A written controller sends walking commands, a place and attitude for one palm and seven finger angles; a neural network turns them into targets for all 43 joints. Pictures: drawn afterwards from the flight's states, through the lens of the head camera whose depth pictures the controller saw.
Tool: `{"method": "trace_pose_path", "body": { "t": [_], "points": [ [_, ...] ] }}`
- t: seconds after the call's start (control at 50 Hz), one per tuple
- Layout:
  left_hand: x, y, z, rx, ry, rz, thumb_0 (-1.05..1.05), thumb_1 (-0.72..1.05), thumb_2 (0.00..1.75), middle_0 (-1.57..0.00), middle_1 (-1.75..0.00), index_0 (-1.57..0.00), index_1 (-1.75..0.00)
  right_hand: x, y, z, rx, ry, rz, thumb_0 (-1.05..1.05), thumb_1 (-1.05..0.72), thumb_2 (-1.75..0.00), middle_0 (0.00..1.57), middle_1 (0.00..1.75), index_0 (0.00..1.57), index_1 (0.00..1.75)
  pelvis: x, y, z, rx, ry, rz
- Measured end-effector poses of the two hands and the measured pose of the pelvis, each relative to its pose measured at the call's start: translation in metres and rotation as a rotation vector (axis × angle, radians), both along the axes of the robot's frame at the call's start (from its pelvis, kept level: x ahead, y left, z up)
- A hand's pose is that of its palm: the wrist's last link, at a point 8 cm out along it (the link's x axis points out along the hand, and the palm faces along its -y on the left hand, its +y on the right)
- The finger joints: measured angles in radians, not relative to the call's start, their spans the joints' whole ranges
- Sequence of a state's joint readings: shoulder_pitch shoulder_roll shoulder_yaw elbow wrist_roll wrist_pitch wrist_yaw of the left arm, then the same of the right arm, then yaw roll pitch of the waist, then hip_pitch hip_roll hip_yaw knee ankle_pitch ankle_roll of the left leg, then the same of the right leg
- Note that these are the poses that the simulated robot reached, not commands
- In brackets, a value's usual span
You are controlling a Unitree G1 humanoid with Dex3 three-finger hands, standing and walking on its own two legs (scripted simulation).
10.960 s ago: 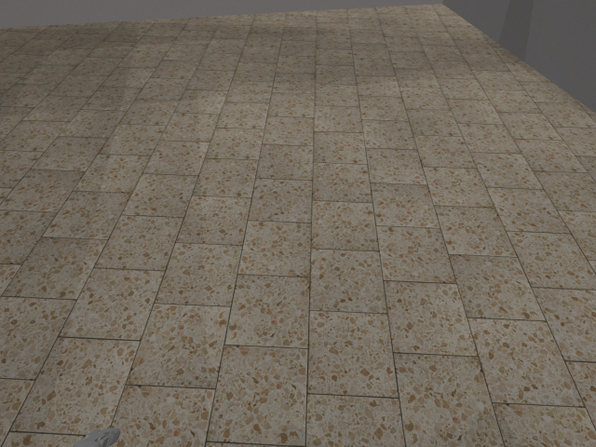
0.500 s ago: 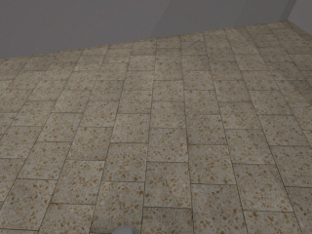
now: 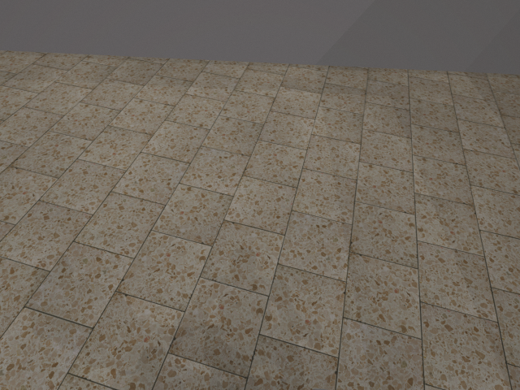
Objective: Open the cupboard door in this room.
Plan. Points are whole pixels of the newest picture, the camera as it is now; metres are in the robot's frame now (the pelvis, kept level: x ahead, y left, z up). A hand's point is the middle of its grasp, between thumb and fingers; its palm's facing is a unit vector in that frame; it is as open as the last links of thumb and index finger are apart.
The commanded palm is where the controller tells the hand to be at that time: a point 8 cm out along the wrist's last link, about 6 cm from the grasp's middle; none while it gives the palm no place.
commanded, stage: turn or walk to find it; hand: left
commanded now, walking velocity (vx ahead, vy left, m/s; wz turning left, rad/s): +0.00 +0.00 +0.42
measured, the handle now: out of the picture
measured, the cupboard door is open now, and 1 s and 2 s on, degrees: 0 0 0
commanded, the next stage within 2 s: none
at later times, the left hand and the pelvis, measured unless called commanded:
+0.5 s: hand out of the picture -0.02 +0.17 -0.16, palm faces +0.25 -0.93 -0.26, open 7.3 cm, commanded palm none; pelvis -0.02 -0.03 +0.00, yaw +14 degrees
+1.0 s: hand out of the picture -0.04 +0.22 -0.16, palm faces +0.43 -0.87 -0.25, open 7.3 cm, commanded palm none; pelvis -0.05 -0.01 +0.00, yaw +25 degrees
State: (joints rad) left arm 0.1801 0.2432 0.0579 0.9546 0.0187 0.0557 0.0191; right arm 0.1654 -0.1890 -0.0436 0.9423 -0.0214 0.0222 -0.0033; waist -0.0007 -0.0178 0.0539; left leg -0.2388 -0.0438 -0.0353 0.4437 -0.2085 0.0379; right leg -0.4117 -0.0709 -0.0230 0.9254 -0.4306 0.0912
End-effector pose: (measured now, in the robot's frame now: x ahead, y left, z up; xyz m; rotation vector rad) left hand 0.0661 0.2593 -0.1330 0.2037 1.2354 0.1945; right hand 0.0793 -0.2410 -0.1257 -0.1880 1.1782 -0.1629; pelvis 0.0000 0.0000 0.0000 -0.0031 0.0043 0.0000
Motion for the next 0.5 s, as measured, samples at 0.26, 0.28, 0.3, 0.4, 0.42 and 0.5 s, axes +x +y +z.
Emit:
{"method": "trace_pose_path", "body": {
  "t": [0.26,0.28,0.3,0.4,0.42,0.5],
  "points": [
    [-0.019,-0.056,0.019,0.03,-0.098,0.066,0.0,0.91,0.9,-0.2,-0.3,-0.21,-0.3,-0.036,-0.047,-0.031,0.05,0.151,0.036,0.01,-0.91,-0.9,0.2,0.3,0.2,0.3,-0.013,-0.04,-0.003,0.036,-0.01,0.129],
    [-0.024,-0.058,0.02,0.028,-0.087,0.077,0.0,0.91,0.9,-0.2,-0.3,-0.21,-0.3,-0.036,-0.049,-0.03,0.048,0.158,0.043,0.01,-0.91,-0.9,0.2,0.3,0.2,0.3,-0.014,-0.042,-0.002,0.037,-0.01,0.14],
    [-0.03,-0.06,0.019,0.026,-0.077,0.089,0.0,0.91,0.9,-0.2,-0.3,-0.21,-0.3,-0.037,-0.051,-0.029,0.046,0.165,0.051,0.01,-0.91,-0.9,0.2,0.3,0.2,0.3,-0.014,-0.042,-0.001,0.038,-0.01,0.15],
    [-0.061,-0.06,0.015,0.015,-0.037,0.162,0.0,0.91,0.9,-0.2,-0.3,-0.21,-0.3,-0.031,-0.051,-0.025,0.023,0.201,0.106,0.01,-0.91,-0.9,0.2,0.3,0.2,0.3,-0.016,-0.042,0.0,0.043,-0.007,0.202],
    [-0.068,-0.059,0.013,0.013,-0.027,0.176,0.0,0.92,0.9,-0.2,-0.3,-0.21,-0.3,-0.028,-0.049,-0.024,0.017,0.205,0.121,0.01,-0.91,-0.9,0.2,0.3,0.19,0.3,-0.016,-0.041,0.0,0.043,-0.006,0.212],
    [-0.102,-0.047,0.005,0.0,0.021,0.235,0.0,0.92,0.9,-0.2,-0.3,-0.21,-0.3,-0.006,-0.033,-0.02,-0.004,0.184,0.189,0.01,-0.91,-0.9,0.2,0.3,0.19,0.3,-0.021,-0.032,-0.002,0.036,-0.002,0.248]
  ]
}}
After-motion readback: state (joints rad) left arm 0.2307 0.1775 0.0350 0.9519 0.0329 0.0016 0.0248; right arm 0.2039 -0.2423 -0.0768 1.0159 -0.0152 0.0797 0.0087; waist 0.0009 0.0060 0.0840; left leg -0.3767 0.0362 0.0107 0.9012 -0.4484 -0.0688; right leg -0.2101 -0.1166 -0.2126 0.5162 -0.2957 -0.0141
